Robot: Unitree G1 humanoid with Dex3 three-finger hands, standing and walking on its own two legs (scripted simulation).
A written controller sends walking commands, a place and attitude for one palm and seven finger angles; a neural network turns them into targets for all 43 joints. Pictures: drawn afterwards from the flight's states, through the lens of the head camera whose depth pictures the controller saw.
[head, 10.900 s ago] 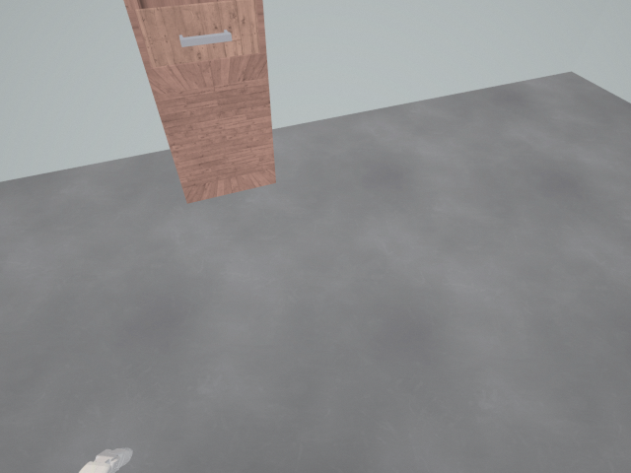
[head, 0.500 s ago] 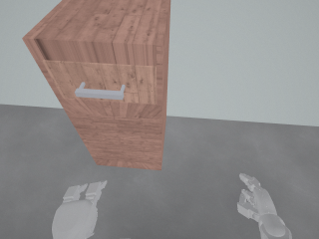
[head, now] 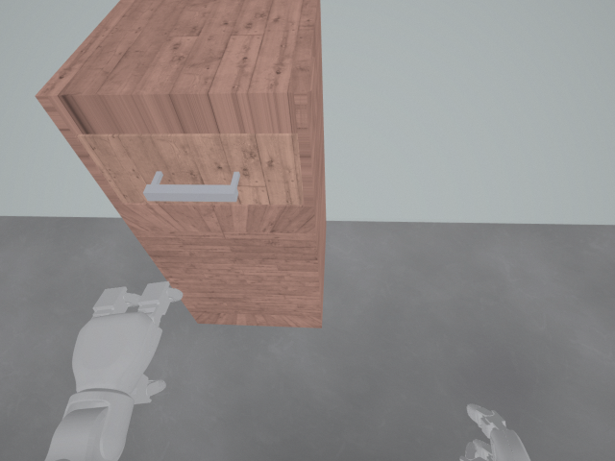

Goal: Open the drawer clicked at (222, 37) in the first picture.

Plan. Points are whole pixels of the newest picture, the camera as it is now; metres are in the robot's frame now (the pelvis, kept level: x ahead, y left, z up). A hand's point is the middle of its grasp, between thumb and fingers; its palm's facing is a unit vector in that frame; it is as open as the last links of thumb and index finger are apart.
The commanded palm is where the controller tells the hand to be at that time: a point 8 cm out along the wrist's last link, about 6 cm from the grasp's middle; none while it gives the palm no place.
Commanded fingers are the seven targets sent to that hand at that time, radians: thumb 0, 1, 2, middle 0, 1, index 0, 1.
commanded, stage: raise the hand with hooked fingers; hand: left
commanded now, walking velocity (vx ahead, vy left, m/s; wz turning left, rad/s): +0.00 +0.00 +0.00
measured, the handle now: (194, 184) +0.56 +0.28 -0.02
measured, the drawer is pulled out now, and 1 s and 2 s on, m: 0.00 0.00 0.00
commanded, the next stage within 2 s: move the hooked fingers above the handle in 0.94 s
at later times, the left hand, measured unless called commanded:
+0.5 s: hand (118, 273) +0.30 +0.27 +0.09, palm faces +0.04 -0.07 -1.00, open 13.8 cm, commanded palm +0.28 +0.27 +0.15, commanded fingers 0.00 -0.50 0.30 -0.30 -1.20 -0.30 -1.20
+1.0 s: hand (126, 268) +0.31 +0.25 +0.10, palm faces +0.08 -0.08 -0.99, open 13.8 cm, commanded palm +0.28 +0.26 +0.15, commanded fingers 0.00 -0.50 0.30 -0.30 -1.20 -0.30 -1.20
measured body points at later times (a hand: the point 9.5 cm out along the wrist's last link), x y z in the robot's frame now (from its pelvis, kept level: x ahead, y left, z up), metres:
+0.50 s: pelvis +0.01 +0.02 +0.02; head +0.03 +0.00 +0.47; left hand +0.30 +0.27 +0.14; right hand +0.22 -0.18 -0.08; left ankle -0.02 +0.14 -0.71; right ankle +0.01 -0.11 -0.71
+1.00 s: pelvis +0.00 +0.01 +0.02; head +0.03 -0.02 +0.47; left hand +0.30 +0.26 +0.15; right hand +0.18 -0.22 -0.10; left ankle -0.02 +0.14 -0.71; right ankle +0.01 -0.11 -0.71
